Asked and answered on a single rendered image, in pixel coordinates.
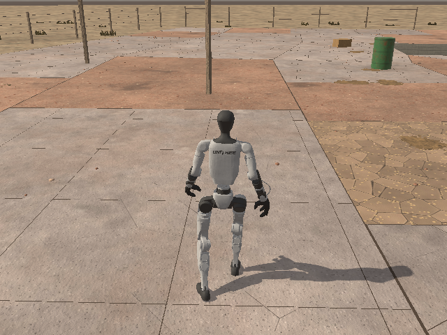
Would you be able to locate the robot left shin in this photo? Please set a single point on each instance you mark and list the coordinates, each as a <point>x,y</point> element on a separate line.
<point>203,265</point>

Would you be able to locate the robot left forearm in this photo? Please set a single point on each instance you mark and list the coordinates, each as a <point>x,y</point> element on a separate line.
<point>190,179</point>

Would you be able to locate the robot right thigh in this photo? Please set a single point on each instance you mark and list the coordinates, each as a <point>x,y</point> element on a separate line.
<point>239,206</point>

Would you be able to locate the left robot upper arm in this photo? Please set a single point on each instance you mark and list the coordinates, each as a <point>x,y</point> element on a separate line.
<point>202,147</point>

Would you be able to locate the robot left hand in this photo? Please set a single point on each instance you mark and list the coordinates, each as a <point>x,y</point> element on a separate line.
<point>194,187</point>

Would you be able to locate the robot right hand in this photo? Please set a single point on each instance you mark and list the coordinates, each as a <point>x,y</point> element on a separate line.
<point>265,207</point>

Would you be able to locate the robot right forearm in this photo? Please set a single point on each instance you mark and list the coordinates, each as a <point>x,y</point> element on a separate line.
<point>259,188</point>

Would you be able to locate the right robot upper arm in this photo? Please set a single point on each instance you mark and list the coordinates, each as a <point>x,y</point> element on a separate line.
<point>246,148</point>

